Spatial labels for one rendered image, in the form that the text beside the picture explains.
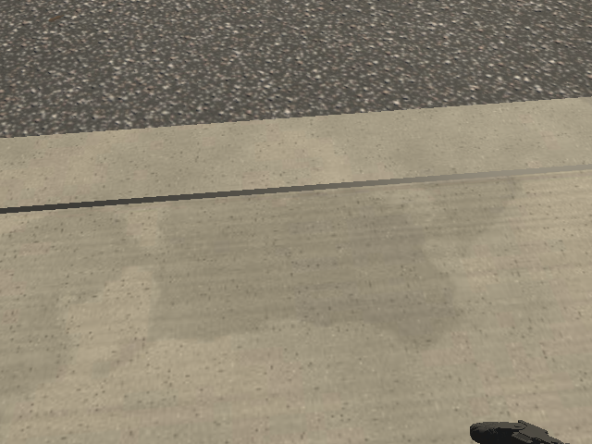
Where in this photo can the robot right hand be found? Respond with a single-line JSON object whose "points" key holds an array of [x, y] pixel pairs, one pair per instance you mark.
{"points": [[510, 433]]}

